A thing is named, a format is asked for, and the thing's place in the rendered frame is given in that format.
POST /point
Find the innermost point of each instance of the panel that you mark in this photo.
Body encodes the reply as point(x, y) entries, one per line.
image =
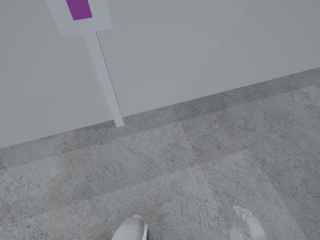
point(88, 27)

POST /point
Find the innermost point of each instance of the button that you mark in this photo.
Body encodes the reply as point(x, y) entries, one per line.
point(79, 9)

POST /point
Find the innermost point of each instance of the left robot shin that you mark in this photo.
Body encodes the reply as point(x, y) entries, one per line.
point(137, 216)

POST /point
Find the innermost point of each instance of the robot left thigh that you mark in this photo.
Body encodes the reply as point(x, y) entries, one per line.
point(132, 229)

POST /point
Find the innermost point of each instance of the robot right hand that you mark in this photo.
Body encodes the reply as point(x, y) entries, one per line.
point(253, 227)

